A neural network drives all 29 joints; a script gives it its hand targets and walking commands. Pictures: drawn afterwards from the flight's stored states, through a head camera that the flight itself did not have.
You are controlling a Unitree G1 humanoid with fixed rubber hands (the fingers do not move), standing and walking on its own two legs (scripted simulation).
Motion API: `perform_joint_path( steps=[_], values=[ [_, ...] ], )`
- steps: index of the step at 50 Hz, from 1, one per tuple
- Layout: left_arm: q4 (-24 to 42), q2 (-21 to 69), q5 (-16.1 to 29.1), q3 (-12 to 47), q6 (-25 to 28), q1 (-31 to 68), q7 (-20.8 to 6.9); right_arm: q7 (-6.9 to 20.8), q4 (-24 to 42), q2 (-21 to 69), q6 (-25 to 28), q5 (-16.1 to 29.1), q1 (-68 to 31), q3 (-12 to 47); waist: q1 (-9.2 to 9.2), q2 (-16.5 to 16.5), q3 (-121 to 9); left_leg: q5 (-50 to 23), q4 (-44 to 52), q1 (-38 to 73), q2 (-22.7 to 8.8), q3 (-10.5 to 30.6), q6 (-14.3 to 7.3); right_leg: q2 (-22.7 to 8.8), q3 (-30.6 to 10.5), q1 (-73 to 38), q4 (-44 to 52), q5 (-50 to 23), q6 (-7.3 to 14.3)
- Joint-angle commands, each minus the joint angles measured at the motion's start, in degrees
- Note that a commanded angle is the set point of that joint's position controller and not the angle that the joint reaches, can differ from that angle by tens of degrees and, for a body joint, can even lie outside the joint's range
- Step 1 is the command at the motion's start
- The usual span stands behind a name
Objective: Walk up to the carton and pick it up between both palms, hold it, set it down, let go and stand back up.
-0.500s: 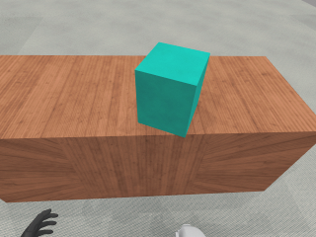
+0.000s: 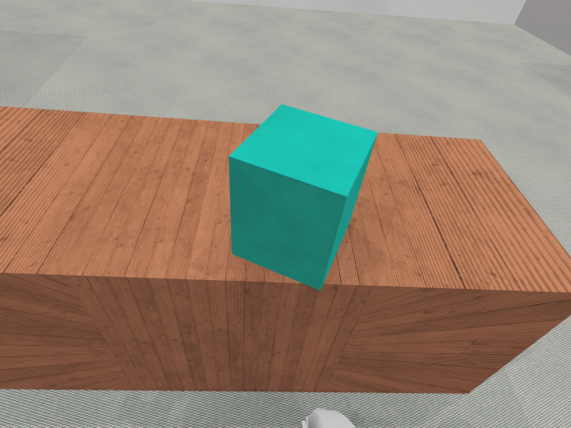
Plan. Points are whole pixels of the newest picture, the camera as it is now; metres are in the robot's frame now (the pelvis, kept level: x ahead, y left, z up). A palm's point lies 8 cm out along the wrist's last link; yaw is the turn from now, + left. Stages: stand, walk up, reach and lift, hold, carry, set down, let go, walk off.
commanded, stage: walk up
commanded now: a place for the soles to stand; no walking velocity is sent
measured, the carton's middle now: (300, 196) +0.55 -0.04 +0.02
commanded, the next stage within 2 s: none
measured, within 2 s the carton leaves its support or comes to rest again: neither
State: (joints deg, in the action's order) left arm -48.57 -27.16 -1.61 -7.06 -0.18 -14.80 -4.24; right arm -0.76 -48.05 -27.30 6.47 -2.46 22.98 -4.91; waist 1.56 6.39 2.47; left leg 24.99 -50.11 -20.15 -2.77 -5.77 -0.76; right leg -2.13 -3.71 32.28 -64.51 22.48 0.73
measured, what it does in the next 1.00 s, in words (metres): walks ahead: right foot, then left foot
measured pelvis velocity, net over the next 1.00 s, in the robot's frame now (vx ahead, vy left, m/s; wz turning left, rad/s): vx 0.12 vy -0.04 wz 0.05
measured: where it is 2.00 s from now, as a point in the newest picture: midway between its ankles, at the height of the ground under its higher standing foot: outside the picture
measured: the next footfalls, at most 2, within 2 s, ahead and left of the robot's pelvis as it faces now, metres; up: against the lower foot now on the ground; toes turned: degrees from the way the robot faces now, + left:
right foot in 0.08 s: +0.17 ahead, -0.16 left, +0.00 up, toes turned +1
left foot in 0.46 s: +0.22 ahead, +0.10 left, +0.00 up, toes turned +5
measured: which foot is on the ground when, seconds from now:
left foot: down 0.00-0.12, up 0.14-0.44, down 0.46-1.00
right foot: up 0.00-0.06, down 0.08-1.00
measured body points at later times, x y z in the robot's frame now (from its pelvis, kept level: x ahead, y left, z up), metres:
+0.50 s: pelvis +0.09 -0.04 +0.00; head +0.13 -0.04 +0.45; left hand +0.09 +0.30 -0.10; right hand +0.26 -0.35 -0.10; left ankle +0.18 +0.10 -0.69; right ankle +0.10 -0.16 -0.69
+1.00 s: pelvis +0.12 -0.04 +0.00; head +0.13 -0.04 +0.45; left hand +0.21 +0.29 -0.10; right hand +0.25 -0.36 -0.11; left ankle +0.18 +0.10 -0.69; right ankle +0.12 -0.16 -0.69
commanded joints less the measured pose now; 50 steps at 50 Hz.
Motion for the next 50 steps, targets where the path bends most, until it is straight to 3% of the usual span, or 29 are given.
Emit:
perform_joint_path(
  steps=[1,4,5,6,7,8,9,10,13,15,19,22,24,25,26,27,32,33,34,35,37,38,40,41,43,45,46,48,50],
  values=[
    [3.9,-11.7,0.3,-3.0,1.6,2.3,-0.4,-0.1,4.4,-17.2,1.3,-0.2,-3.7,-4.2,-1.52,-17.4,9.5,24.8,34.1,-7.5,-17.2,29.4,-13.5,-2.8,0.3,3.6,5.8,1.0,0.6],
    [2.5,-10.0,0.6,-3.0,2.9,-1.7,-0.6,0.3,4.5,-16.2,0.5,0.0,-6.2,-3.7,-4.22,-20.1,5.9,10.9,24.1,-10.6,-13.8,19.5,-12.0,-1.0,5.1,-10.7,21.1,5.8,2.2],
    [0.6,-10.2,0.6,-3.1,3.7,-7.7,0.2,0.4,4.8,-14.1,0.0,0.2,-5.9,-3.0,-6.42,-15.8,3.7,4.1,13.9,-14.9,-9.9,13.9,-9.7,2.1,7.2,-20.7,27.7,3.9,2.5],
    [-1.4,-12.4,0.3,-4.1,4.3,-13.2,0.9,0.6,4.4,-9.3,-0.5,-0.1,-3.2,-1.8,-9.01,-2.8,2.7,0.8,-4.0,-23.9,-5.0,6.3,-6.6,2.8,3.6,-32.8,32.0,8.2,2.3],
    [-0.3,-20.4,0.5,-5.7,5.1,-15.8,1.6,0.7,7.8,-6.9,-0.1,1.4,-7.0,-0.4,-10.36,16.3,2.5,5.9,-22.9,-36.0,3.8,1.7,-2.4,-16.4,-39.4,-30.7,52.0,23.2,7.4],
    [1.5,-21.8,1.0,-5.4,4.7,-9.2,1.6,-0.5,7.5,-12.6,-1.0,0.8,-10.0,-2.2,-8.15,6.0,4.4,7.4,-25.6,-34.8,0.4,14.5,-1.0,-25.0,-56.1,-22.6,57.2,28.4,12.9],
    [2.7,-18.3,1.6,-4.4,4.7,-6.1,1.8,-0.4,5.7,-15.6,-0.8,1.9,-9.9,-2.6,-5.46,-5.3,8.0,1.5,-24.7,-32.1,-2.8,15.0,-1.3,-23.3,-44.1,-18.9,55.5,27.9,13.5],
    [3.1,-16.6,2.0,-3.4,5.0,-4.9,2.4,0.1,4.1,-13.8,-0.6,2.2,-7.2,-2.5,-4.04,-6.6,7.4,-0.5,-24.1,-31.2,-2.9,13.3,-1.5,-19.2,-33.8,-22.6,50.5,18.9,11.1],
    [3.3,-12.5,1.4,-3.0,6.3,-3.4,3.3,0.5,1.3,-11.7,-1.0,1.2,-1.0,-2.5,-1.60,0.1,5.4,-4.5,-16.6,-22.4,-4.7,11.7,-0.6,-16.7,-20.5,-17.3,45.1,-5.9,9.8],
    [4.1,-13.0,1.3,-2.2,6.5,-2.5,3.4,1.3,1.7,-10.5,-1.9,1.3,-2.5,-2.6,-1.71,4.6,4.1,-3.3,-12.9,-17.7,-4.0,9.2,0.3,-15.9,-15.5,-14.3,43.6,-10.9,10.9],
    [4.9,-13.4,1.0,-1.2,6.5,-2.9,4.5,1.9,3.2,-9.0,-3.3,0.7,-8.7,-2.4,-2.98,3.7,2.2,-0.1,-4.8,-14.8,-3.6,7.1,-1.1,-17.6,-12.9,-13.4,39.1,-19.0,14.5],
    [5.0,-12.0,1.0,0.9,5.9,-2.1,4.9,1.4,3.5,-7.5,-2.6,1.1,-7.4,-1.9,-1.56,6.4,-3.6,-2.8,4.8,-0.3,-0.2,4.2,-2.1,-13.1,-5.8,-10.3,29.7,-31.2,12.0],
    [5.7,-9.7,1.4,2.2,5.4,-1.0,5.2,0.6,0.6,-10.8,-2.1,0.8,-0.8,-3.1,2.77,-6.4,-8.3,-16.2,14.2,13.9,0.6,6.8,-4.5,-9.2,0.8,-4.2,14.8,-32.2,6.3],
    [5.6,-6.4,2.7,3.1,5.3,-3.3,5.4,0.2,3.0,-14.3,-2.1,0.4,-3.7,-3.6,2.21,-22.1,-10.0,-13.3,22.2,16.9,-12.5,31.3,-11.4,-1.0,6.9,4.6,1.2,-16.7,0.6],
    [5.1,-10.7,2.6,2.0,4.3,-3.1,5.8,0.4,4.1,-15.4,-2.2,2.0,-4.5,-4.0,2.77,-16.7,-12.6,-11.3,24.3,12.2,-20.8,39.8,-19.4,0.3,4.9,0.9,0.4,13.5,1.0],
    [3.8,-11.2,2.3,1.9,4.0,-2.7,6.1,0.4,3.3,-14.1,-2.5,1.9,-6.2,-3.8,1.31,-10.9,-11.1,-13.6,23.4,8.9,-20.6,36.2,-20.1,-0.6,2.4,-0.1,-0.9,17.7,1.0],
    [-3.0,-8.3,1.5,1.5,5.4,-12.7,6.0,0.2,4.7,-9.7,-3.6,1.8,-18.1,-1.0,-5.83,-15.3,-5.8,-14.6,13.1,-8.3,-13.1,20.9,-11.8,-1.2,1.2,-14.8,18.4,1.7,2.2],
    [-3.7,-9.6,0.4,0.5,5.9,-12.1,6.3,0.3,5.0,-7.7,-4.0,2.0,-18.2,-0.2,-5.97,-8.3,-5.5,-12.1,4.8,-12.6,-9.6,15.4,-7.7,-3.1,-3.8,-17.4,31.6,2.7,3.1],
    [-2.3,-16.3,-0.5,-1.0,6.5,-8.3,6.2,0.7,5.5,-6.0,-4.7,2.3,-19.1,-0.4,-5.48,5.2,-2.2,1.0,-6.8,-20.7,0.9,6.3,-1.6,-14.0,-28.5,-15.7,42.7,6.0,7.2],
    [-1.0,-19.4,-0.3,-1.2,6.3,-3.6,6.0,0.0,5.1,-9.6,-4.8,1.6,-23.1,-1.4,-4.27,0.7,1.2,9.0,-6.8,-18.6,0.0,8.4,-0.4,-19.6,-37.4,-10.6,42.7,-0.3,14.3],
    [-0.6,-16.5,0.7,0.2,6.1,1.4,6.2,0.1,1.3,-9.9,-3.6,1.8,-19.2,-1.7,-1.64,-2.1,3.2,5.2,-2.8,-14.0,-0.8,8.1,-0.7,-15.7,-25.0,-10.1,35.3,-12.3,14.5],
    [-0.2,-14.4,0.6,0.5,6.1,2.2,6.2,0.1,0.6,-8.9,-3.0,2.1,-16.6,-1.6,-0.32,-3.5,0.5,-6.9,4.5,-7.3,-1.8,6.6,-1.7,-12.4,-17.2,-8.8,29.8,-18.0,12.0],
    [-0.3,-8.3,1.3,2.4,5.4,5.0,5.8,0.1,-1.4,-10.1,-1.9,1.6,-11.9,-1.9,1.06,-7.1,-4.6,-14.0,14.7,4.8,-5.7,18.6,-6.4,-2.8,-2.4,-2.7,17.6,-19.5,3.8],
    [-1.1,-8.4,2.0,2.4,4.9,3.8,5.8,0.4,-1.3,-11.3,-1.7,1.9,-12.3,-1.9,0.69,-11.4,-6.6,-14.8,17.2,5.3,-11.4,26.9,-12.2,0.7,2.6,-4.1,9.3,-11.3,1.3],
    [-2.8,-7.7,2.0,2.3,5.3,1.3,6.3,0.4,-0.7,-10.1,-2.2,1.9,-16.7,-1.1,-2.19,-9.3,-6.7,-24.7,12.5,1.8,-12.1,23.7,-13.5,0.3,1.5,-9.7,16.3,-6.3,1.7],
    [-4.6,-9.8,1.2,1.8,5.4,-0.4,6.0,0.4,-0.2,-8.5,-3.1,2.2,-20.5,-0.3,-3.91,-6.1,-6.9,-22.3,6.4,-5.6,-5.7,15.1,-6.6,-2.7,-5.7,-15.6,25.7,-9.5,4.3],
    [-4.7,-12.4,0.8,1.3,5.4,0.6,6.0,0.4,-0.2,-8.2,-3.7,2.1,-22.0,-0.7,-3.03,-4.3,-2.8,-13.5,3.5,-10.4,-2.0,9.0,-2.5,-7.0,-11.5,-15.7,30.8,-6.8,7.4],
    [-3.5,-14.7,0.5,0.6,5.5,3.1,5.8,-0.1,-2.1,-8.4,-3.9,1.7,-21.0,-0.9,-2.30,1.8,0.1,0.1,-0.6,-11.8,-0.4,7.0,-1.4,-14.3,-22.2,-13.8,34.4,-10.1,13.4],
    [-2.7,-13.3,0.6,1.4,5.4,6.9,5.8,0.3,-3.5,-7.8,-3.4,1.8,-19.4,-1.2,-0.47,-3.3,0.0,-1.1,4.6,-3.3,-0.6,7.3,-2.4,-13.2,-17.8,-7.2,33.4,-11.3,12.5]
  ],
)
